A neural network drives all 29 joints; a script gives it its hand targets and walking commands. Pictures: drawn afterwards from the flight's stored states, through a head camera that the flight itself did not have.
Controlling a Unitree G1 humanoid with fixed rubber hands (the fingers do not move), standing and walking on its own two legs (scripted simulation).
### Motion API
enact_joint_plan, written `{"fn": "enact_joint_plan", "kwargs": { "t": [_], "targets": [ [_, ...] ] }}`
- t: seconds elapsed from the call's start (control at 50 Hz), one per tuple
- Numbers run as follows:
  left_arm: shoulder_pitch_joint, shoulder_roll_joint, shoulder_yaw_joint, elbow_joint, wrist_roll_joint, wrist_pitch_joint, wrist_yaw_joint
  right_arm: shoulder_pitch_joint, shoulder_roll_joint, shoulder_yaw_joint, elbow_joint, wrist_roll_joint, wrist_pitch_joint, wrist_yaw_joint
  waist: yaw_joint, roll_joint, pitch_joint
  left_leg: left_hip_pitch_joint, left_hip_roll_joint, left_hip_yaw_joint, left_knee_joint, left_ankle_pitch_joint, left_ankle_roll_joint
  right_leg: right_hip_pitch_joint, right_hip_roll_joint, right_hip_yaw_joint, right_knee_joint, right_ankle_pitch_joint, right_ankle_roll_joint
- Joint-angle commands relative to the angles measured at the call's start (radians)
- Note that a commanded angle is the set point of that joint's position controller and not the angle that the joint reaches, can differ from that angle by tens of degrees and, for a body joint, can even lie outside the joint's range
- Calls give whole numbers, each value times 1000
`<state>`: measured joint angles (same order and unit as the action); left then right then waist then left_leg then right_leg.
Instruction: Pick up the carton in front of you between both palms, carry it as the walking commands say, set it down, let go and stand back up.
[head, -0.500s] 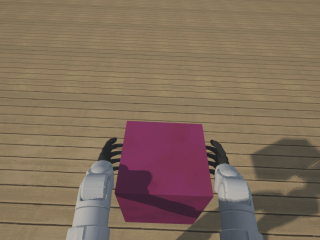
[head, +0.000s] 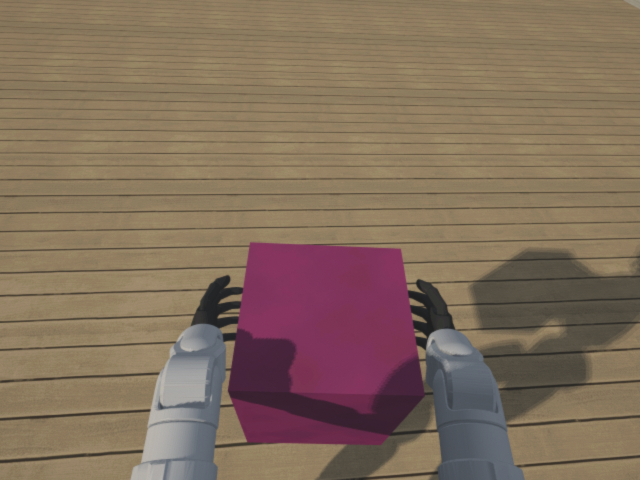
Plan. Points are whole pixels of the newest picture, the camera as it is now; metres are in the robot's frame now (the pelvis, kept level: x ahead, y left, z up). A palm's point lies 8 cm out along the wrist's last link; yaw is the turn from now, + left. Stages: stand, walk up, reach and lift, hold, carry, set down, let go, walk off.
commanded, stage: hold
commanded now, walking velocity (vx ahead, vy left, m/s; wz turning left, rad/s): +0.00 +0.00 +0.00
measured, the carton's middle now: (320, 350) +0.30 +0.00 -0.05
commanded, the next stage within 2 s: set down in 0.14 s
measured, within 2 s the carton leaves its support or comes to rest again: neither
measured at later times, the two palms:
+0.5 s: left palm (217, 309) +0.33 +0.15 -0.01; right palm (426, 336) +0.30 -0.14 +0.00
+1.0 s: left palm (240, 344) +0.38 +0.14 -0.21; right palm (396, 353) +0.37 -0.15 -0.20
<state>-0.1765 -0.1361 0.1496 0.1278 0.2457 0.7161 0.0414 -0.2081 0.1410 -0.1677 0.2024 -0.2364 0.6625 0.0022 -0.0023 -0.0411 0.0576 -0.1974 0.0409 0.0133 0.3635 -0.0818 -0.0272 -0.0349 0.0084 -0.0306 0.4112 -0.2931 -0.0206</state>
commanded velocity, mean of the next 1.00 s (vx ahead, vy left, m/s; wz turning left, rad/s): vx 0.00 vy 0.00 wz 0.00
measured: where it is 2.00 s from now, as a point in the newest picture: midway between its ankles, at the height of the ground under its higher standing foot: outside the picture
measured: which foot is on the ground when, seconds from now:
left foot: down 0.00-1.00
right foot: down 0.00-1.00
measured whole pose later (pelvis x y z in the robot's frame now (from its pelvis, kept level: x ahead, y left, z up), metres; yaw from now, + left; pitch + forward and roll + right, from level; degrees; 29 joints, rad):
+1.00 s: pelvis -0.06 +0.02 -0.14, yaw -4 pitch +35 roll -1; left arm -0.77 -0.09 0.41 0.51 0.28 0.28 0.04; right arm -0.79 0.10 -0.49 0.57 -0.19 0.24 0.00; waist -0.02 -0.06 -0.09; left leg -1.53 0.02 -0.02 1.19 -0.28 -0.01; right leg -1.39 0.05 0.03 1.31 -0.53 0.02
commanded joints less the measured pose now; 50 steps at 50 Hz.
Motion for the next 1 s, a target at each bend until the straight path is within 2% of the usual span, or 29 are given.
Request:
{"fn": "enact_joint_plan", "kwargs": {
  "t": [0.0, 0.04, 0.08, 0.16, 0.26, 0.32, 0.38, 0.44, 0.5, 0.56, 0.66, 0.72, 0.78, 0.82, 0.86, 0.92, 0.98],
  "targets": [
    [-426, -862, -544, -75, -226, -61, -229, -427, 885, 512, -55, 223, -41, 193, 26, 25, -281, 397, -156, -64, 42, 192, 37, -214, 39, 150, -118, 316, 16],
    [-411, -865, -514, -50, -202, -61, -223, -454, 883, 520, -48, 232, -39, 208, 49, 21, -258, 409, -150, -65, 34, 161, 41, -242, 39, 151, -125, 257, 14],
    [-413, -870, -497, -26, -189, -60, -225, -464, 880, 511, -30, 227, -39, 219, 51, 15, -231, 434, -142, -65, 29, 128, 42, -284, 39, 151, -138, 184, 6],
    [-476, -892, -492, 2, -192, -59, -241, -494, 874, 469, 10, 200, -48, 229, 24, 6, -193, 496, -129, -65, 32, 77, 36, -381, 36, 150, -162, 52, -21],
    [-674, -956, -416, 144, -178, -87, -268, -640, 846, 310, 176, 106, -106, 258, -22, 11, -173, 496, -115, -80, 61, -109, 20, -477, 38, 132, -131, -136, -69],
    [-784, -961, -306, 298, -130, -123, -268, -757, 811, 173, 308, 22, -155, 272, -31, 44, -161, 424, -97, -114, 73, -220, 16, -500, 52, 121, -56, -161, -72],
    [-832, -900, -152, 412, -44, -164, -236, -817, 734, 15, 414, -73, -201, 261, -35, 57, -140, 326, -84, -143, 93, -296, 15, -520, 63, 115, 26, -159, -65],
    [-826, -784, -15, 471, 36, -215, -191, -821, 628, -104, 459, -142, -243, 238, -30, 58, -136, 224, -95, -142, 138, -272, 22, -589, 71, 111, 103, -131, -54],
    [-803, -673, 67, 500, 92, -289, -156, -821, 543, -155, 468, -167, -302, 224, -18, 48, -177, 127, -110, -133, 213, -179, 26, -696, 80, 105, 179, -95, -42],
    [-819, -660, 48, 503, 93, -381, -132, -839, 540, -125, 478, -138, -383, 226, -19, 35, -279, 67, -125, -128, 303, -71, 33, -807, 99, 95, 261, -60, -27],
    [-912, -749, -109, 491, 38, -529, -115, -917, 636, 35, 489, -30, -520, 240, -38, 31, -570, 58, -137, -148, 500, 148, 36, -1033, 133, 72, 408, 3, -4],
    [-993, -817, -254, 429, -15, -575, -110, -966, 695, 167, 437, 50, -563, 243, -44, 56, -851, 109, -133, -154, 624, 305, 31, -1176, 147, 60, 497, 42, 12],
    [-1051, -834, -367, 347, -65, -571, -114, -1018, 727, 265, 357, 119, -559, 232, -39, 79, -1112, 117, -137, -138, 728, 392, 28, -1270, 159, 48, 577, 64, 30],
    [-1074, -835, -399, 327, -81, -548, -126, -1040, 758, 300, 335, 143, -535, 227, -30, 85, -1173, 26, -147, -112, 770, 334, 24, -1300, 165, 42, 614, 50, 36],
    [-1091, -833, -397, 344, -83, -518, -148, -1062, 796, 306, 338, 150, -500, 228, -19, 80, -1148, -130, -156, -82, 793, 209, 24, -1317, 167, 40, 644, 11, 40],
    [-1116, -832, -348, 400, -68, -467, -189, -1098, 854, 279, 382, 142, -440, 237, 0, 61, -1043, -374, -167, -40, 815, 29, 29, -1345, 166, 40, 677, -68, 46],
    [-1136, -828, -276, 467, -41, -425, -231, -1130, 879, 230, 438, 122, -391, 242, 16, 51, -980, -542, -169, -16, 847, -45, 36, -1388, 167, 41, 706, -108, 51]
  ]
}}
